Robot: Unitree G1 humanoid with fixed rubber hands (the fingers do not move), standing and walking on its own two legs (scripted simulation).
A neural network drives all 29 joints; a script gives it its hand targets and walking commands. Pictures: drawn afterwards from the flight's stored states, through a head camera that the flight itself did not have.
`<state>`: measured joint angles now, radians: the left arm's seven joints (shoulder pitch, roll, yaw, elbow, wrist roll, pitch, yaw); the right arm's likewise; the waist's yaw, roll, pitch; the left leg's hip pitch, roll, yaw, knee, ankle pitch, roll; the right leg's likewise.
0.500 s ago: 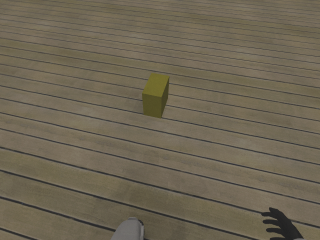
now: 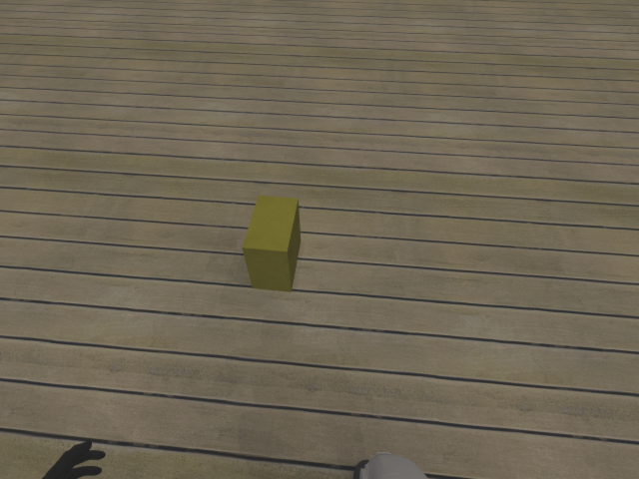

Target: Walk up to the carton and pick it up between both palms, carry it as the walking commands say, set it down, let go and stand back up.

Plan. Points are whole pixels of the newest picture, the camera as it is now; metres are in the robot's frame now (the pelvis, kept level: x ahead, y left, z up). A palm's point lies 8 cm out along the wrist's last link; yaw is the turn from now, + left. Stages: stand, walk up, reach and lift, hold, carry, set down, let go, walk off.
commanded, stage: walk up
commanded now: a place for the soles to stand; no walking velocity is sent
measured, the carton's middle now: (274, 244) +0.98 +0.10 -0.64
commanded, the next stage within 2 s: none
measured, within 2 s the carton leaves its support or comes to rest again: neither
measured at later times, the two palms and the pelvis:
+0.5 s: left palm (45, 445) +0.21 +0.37 -0.10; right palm (508, 320) +0.32 -0.30 -0.06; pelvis +0.18 +0.03 -0.01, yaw +2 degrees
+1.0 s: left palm (86, 292) +0.42 +0.36 -0.06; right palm (482, 284) +0.41 -0.30 -0.10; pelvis +0.33 +0.02 +0.00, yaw +0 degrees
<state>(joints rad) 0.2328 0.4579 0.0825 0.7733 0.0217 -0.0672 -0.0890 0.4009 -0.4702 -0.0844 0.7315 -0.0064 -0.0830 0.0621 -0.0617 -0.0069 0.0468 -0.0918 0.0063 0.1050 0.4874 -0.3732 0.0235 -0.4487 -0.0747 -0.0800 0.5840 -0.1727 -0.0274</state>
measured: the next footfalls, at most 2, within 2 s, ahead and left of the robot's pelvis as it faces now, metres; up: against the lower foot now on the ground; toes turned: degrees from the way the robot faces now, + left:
right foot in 0.02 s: +0.16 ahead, -0.12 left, +0.00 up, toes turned -6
left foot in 0.44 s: +0.29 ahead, +0.15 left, +0.00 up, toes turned +7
